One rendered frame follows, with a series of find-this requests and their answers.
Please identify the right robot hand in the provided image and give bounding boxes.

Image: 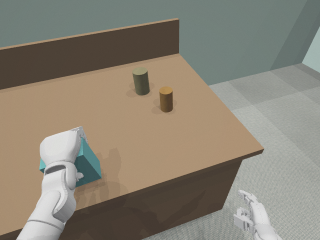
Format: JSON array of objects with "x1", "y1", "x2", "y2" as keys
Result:
[{"x1": 233, "y1": 190, "x2": 272, "y2": 235}]

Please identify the robot left forearm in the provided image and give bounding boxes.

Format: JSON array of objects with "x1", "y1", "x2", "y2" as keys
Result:
[{"x1": 16, "y1": 161, "x2": 77, "y2": 240}]

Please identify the robot right forearm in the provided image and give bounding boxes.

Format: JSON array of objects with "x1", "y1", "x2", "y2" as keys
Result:
[{"x1": 253, "y1": 223, "x2": 283, "y2": 240}]

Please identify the left robot hand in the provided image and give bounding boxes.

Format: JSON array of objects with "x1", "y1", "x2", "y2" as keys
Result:
[{"x1": 39, "y1": 126, "x2": 89, "y2": 182}]

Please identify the sponge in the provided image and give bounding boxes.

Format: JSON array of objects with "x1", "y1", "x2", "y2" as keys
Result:
[{"x1": 39, "y1": 137, "x2": 102, "y2": 187}]

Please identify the table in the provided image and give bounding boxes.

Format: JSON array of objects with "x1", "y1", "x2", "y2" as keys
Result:
[{"x1": 0, "y1": 18, "x2": 264, "y2": 240}]

